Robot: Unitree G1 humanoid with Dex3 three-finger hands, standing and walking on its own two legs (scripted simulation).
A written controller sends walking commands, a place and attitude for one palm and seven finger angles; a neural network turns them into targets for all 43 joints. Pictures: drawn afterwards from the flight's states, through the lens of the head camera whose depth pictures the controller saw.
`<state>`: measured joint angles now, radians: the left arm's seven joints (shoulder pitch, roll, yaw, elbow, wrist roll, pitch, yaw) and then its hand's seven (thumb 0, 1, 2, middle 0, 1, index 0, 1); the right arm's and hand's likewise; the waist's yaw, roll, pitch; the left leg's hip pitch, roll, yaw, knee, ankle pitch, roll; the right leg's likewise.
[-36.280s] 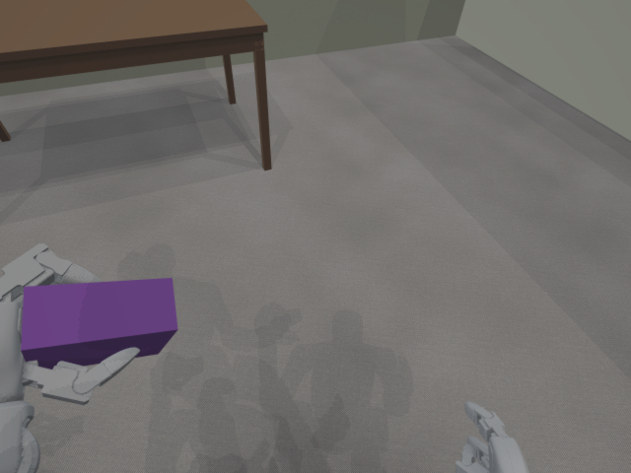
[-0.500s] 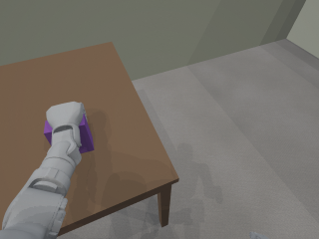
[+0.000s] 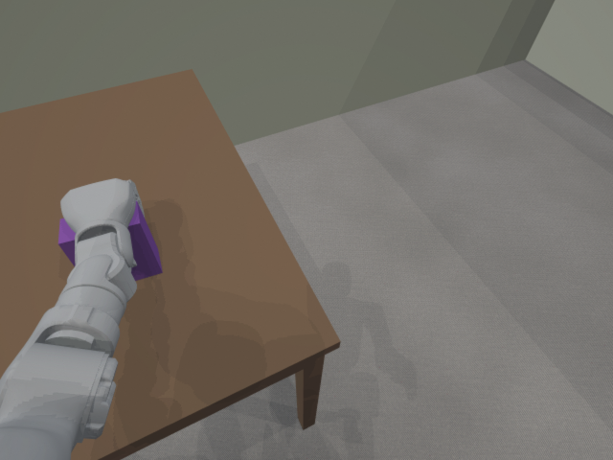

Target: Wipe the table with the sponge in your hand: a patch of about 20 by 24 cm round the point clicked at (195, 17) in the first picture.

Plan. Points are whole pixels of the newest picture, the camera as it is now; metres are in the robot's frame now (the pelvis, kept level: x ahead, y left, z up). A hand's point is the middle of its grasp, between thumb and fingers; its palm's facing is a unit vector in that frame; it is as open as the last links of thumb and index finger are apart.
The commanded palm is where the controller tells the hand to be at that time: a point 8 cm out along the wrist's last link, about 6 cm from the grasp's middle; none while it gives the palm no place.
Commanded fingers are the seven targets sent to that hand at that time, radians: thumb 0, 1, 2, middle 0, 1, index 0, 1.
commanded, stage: slide back across to the first lane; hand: left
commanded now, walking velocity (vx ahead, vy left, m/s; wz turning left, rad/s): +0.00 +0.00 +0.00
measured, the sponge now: (119, 255) +0.41 +0.29 -0.01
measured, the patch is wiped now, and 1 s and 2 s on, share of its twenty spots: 1.00 1.00 1.00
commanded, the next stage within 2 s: wipe back along the first lane in 0.44 s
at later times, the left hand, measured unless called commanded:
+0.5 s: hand (64, 252) +0.38 +0.34 +0.04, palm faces -0.13 -0.03 -0.99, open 9.4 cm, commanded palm +0.36 +0.34 +0.09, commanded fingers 0.00 0.10 1.30 -1.20 -1.60 -1.20 -1.60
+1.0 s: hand (65, 283) +0.34 +0.33 +0.03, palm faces -0.05 -0.03 -1.00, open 9.4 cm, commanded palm +0.31 +0.31 +0.07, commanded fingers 0.00 0.10 1.30 -1.20 -1.60 -1.20 -1.60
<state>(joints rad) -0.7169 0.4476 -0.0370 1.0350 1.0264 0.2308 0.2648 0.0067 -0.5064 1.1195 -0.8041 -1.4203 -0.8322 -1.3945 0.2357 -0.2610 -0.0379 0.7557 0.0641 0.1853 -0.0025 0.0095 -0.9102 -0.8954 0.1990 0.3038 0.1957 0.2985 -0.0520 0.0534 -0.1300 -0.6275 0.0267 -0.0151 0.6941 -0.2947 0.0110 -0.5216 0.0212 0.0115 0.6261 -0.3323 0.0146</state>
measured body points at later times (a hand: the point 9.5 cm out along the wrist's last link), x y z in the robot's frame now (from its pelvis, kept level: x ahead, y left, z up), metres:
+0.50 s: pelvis +0.02 +0.00 +0.01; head +0.06 +0.00 +0.46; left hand +0.39 +0.34 +0.09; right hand +0.14 -0.27 -0.11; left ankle +0.02 +0.11 -0.72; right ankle -0.02 -0.14 -0.72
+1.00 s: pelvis +0.01 +0.01 +0.01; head +0.03 +0.00 +0.46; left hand +0.34 +0.32 +0.09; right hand +0.17 -0.23 -0.11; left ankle +0.02 +0.11 -0.72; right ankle -0.02 -0.14 -0.72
